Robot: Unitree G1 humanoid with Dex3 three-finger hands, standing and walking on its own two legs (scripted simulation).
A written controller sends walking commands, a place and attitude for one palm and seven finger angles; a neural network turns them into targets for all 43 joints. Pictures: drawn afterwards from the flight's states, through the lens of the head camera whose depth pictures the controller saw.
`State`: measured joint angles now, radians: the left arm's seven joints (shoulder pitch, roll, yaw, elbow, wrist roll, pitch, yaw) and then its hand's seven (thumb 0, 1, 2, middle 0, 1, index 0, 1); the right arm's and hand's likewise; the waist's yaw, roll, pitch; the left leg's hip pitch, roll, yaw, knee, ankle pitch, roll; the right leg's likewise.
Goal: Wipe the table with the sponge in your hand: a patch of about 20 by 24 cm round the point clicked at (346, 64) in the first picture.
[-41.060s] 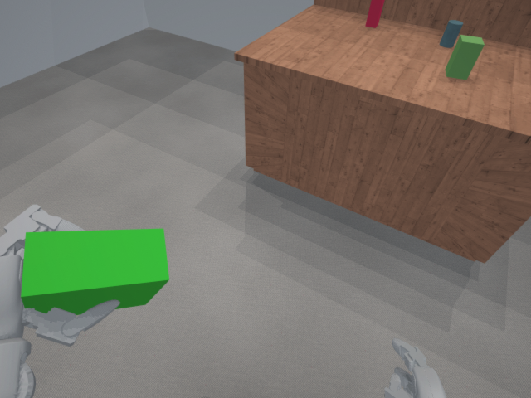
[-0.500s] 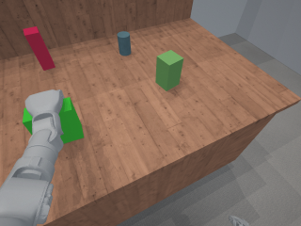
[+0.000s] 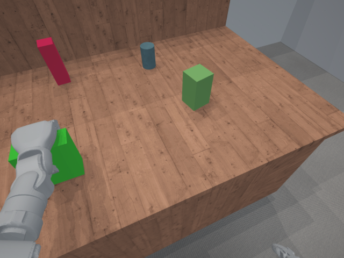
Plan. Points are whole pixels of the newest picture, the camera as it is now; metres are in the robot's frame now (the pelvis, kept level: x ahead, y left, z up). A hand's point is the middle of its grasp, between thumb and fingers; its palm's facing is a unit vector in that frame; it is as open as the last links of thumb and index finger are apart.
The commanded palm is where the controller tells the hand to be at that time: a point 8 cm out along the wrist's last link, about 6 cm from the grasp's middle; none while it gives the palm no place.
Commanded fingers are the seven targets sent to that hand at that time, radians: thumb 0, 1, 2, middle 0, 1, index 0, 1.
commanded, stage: wipe back along the first lane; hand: left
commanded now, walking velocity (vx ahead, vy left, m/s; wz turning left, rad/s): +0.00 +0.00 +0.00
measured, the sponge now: (54, 164) +0.34 +0.34 -0.01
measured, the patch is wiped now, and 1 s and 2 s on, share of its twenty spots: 1.00 1.00 1.00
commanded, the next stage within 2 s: lift the sponge slowly off the table in 1.34 s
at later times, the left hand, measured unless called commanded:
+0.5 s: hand (46, 167) +0.30 +0.32 +0.04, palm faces -0.03 -0.02 -1.00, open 10.2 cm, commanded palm +0.26 +0.30 +0.07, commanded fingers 0.00 0.10 1.30 -1.20 -1.60 -1.20 -1.60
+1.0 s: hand (47, 188) +0.25 +0.30 +0.04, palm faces -0.01 -0.04 -1.00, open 10.2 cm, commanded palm +0.21 +0.28 +0.08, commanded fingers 0.00 0.10 1.30 -1.20 -1.60 -1.20 -1.60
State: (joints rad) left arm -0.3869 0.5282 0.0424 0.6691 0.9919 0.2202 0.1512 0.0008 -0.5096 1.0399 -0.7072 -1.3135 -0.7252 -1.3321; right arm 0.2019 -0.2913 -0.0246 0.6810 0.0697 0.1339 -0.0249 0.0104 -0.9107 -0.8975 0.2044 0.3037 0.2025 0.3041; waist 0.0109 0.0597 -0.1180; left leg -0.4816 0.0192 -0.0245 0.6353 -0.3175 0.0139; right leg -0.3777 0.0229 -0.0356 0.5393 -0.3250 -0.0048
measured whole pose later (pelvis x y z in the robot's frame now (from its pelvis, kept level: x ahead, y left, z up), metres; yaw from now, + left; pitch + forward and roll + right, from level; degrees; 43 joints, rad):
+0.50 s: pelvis -0.01 +0.01 +0.00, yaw +1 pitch +6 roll -2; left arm -0.23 0.44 -0.05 0.46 0.99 0.32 0.18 0.00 -0.49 1.03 -0.69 -1.33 -0.70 -1.35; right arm 0.13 -0.26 0.00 0.64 0.08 0.13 -0.03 0.01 -0.91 -0.90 0.20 0.30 0.20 0.30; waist 0.05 0.07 -0.11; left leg -0.43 0.00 -0.03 0.63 -0.31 0.02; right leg -0.33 0.00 -0.04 0.55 -0.33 0.00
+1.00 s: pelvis +0.00 +0.00 +0.00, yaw +0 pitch +4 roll -1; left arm 0.04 0.42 -0.08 0.18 0.97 0.36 0.19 0.00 -0.48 1.03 -0.68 -1.34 -0.69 -1.36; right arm 0.10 -0.26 0.00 0.63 0.07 0.10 -0.02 0.01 -0.91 -0.90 0.20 0.30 0.20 0.30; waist 0.07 0.09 -0.11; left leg -0.36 0.01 -0.02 0.61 -0.31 0.01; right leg -0.26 0.01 -0.03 0.54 -0.33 0.00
